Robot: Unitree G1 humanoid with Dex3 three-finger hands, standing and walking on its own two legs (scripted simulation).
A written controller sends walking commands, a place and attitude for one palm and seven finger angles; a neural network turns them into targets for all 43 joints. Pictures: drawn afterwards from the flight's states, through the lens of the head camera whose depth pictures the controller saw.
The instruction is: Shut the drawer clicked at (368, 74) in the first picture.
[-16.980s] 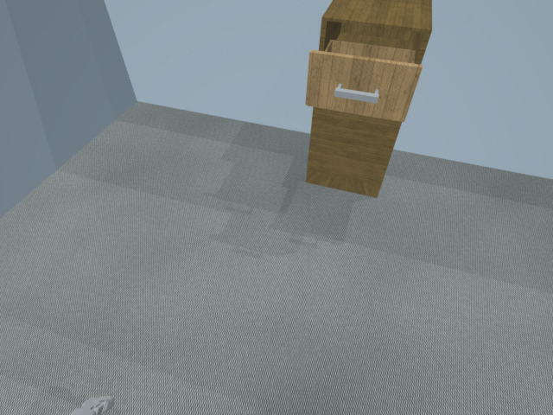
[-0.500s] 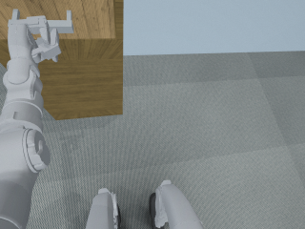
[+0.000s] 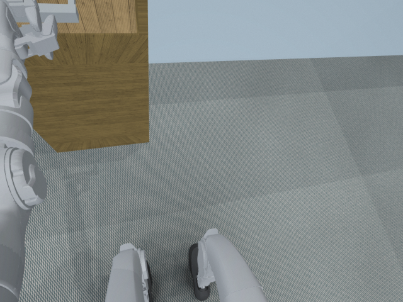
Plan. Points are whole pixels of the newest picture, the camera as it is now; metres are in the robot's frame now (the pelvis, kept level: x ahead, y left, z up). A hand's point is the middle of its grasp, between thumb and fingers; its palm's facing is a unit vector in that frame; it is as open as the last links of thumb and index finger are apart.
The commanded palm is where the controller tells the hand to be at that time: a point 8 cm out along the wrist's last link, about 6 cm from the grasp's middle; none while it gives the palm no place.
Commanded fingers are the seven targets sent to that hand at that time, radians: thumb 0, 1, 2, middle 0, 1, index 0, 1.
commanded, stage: pull the fist back off the drawer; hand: left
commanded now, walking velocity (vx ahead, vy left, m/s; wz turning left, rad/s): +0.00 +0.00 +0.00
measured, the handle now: (34, 4) +0.65 +0.21 +0.07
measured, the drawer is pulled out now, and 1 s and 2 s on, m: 0.00 0.00 0.00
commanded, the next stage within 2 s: draw the hand back to the body in 0.58 s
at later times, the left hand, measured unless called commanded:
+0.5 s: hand (56, 37) +0.58 +0.17 +0.07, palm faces +0.06 -1.00 -0.02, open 3.1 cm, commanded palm +0.55 +0.20 +0.08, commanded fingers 0.00 0.90 0.90 -1.40 -1.60 -1.40 -1.60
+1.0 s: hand (14, 55) +0.48 +0.19 +0.14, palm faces +0.08 -1.00 -0.03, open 3.2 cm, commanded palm +0.45 +0.23 +0.14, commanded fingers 0.00 0.90 0.90 -1.40 -1.60 -1.40 -1.60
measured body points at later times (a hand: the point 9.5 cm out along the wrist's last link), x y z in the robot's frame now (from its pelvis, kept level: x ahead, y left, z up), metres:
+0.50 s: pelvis +0.02 +0.00 +0.01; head +0.19 +0.03 +0.43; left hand +0.57 +0.22 +0.08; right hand +0.01 -0.26 -0.09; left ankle +0.05 +0.09 -0.62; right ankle +0.07 -0.13 -0.62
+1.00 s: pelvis +0.08 -0.01 +0.07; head +0.17 +0.00 +0.51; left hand +0.47 +0.25 +0.14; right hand +0.15 -0.26 -0.04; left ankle +0.05 +0.09 -0.62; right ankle +0.07 -0.13 -0.62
